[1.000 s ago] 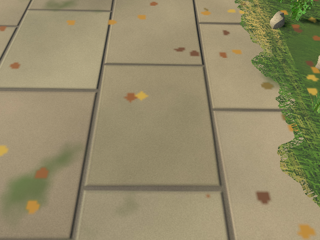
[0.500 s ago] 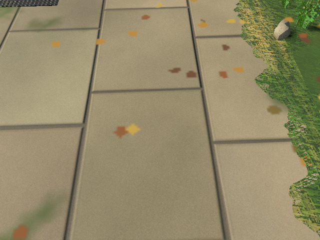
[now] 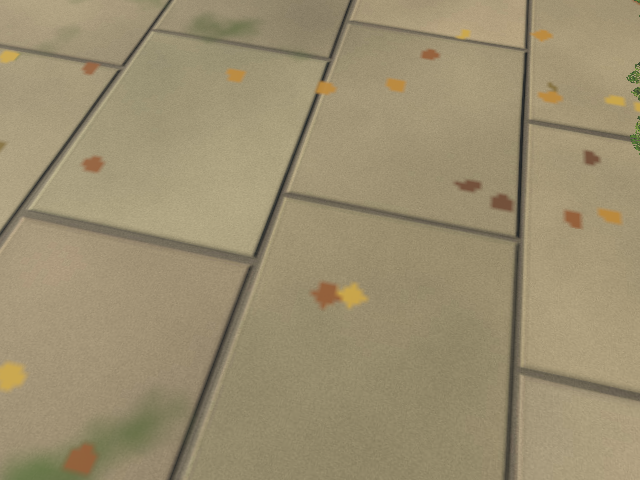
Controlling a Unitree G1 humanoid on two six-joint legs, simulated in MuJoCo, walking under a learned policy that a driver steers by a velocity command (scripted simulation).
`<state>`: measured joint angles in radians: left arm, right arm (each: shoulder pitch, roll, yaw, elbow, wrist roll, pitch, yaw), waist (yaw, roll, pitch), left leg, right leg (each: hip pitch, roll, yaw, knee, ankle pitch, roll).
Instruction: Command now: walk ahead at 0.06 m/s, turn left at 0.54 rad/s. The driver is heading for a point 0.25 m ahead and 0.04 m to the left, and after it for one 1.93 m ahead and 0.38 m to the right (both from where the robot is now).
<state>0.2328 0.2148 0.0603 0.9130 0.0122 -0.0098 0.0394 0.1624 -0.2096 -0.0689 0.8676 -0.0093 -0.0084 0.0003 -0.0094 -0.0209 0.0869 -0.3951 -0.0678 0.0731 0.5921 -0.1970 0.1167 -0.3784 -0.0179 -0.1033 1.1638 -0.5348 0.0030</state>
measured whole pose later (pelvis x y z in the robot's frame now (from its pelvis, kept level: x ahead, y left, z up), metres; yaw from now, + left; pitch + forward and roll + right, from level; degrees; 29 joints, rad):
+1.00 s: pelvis +0.00 +0.00 +0.02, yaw -17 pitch +0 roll -2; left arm 0.20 0.32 0.10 0.81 0.02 0.07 -0.03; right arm 0.21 -0.24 -0.03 0.77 -0.02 0.00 -0.04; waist 0.00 -0.05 0.05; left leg -0.18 0.00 0.05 0.39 -0.22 0.04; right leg -0.44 0.07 0.08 1.04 -0.42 0.04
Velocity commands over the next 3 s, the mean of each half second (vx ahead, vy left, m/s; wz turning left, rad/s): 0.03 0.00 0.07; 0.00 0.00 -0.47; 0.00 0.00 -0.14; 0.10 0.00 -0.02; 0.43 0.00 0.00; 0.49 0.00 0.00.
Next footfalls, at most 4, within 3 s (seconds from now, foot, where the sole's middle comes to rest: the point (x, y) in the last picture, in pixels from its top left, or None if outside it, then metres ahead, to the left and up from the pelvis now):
0.40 right None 0.04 -0.13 -0.76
0.78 left None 0.05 0.08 -0.76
1.20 right None -0.03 -0.12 -0.76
2.42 right None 0.35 -0.20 -0.76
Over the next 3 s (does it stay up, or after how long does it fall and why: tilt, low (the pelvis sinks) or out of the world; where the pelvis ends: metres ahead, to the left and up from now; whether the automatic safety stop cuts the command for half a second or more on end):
stays up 0.52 -0.18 0.00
